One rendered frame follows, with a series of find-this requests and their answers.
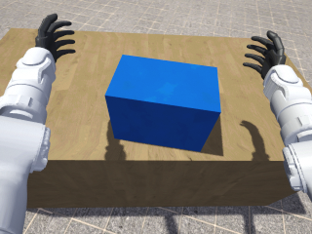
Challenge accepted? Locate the robot left forearm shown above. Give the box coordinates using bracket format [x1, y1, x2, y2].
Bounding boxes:
[0, 47, 57, 125]

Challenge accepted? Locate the left robot hand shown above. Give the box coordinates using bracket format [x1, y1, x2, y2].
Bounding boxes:
[35, 13, 76, 63]

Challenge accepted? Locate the carton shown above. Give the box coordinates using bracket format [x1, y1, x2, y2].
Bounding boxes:
[104, 55, 221, 152]

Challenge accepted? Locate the right robot hand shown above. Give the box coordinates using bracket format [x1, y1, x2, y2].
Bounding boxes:
[243, 30, 287, 80]

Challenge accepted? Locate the robot right forearm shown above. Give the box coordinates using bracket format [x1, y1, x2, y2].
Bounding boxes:
[262, 64, 312, 147]

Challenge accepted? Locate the right robot upper arm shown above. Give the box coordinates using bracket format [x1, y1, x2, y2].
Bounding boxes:
[282, 140, 312, 203]

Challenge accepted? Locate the pedestal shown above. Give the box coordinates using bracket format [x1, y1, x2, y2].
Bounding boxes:
[0, 27, 312, 209]

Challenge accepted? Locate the left robot upper arm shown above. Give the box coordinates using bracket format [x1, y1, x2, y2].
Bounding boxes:
[0, 115, 51, 234]

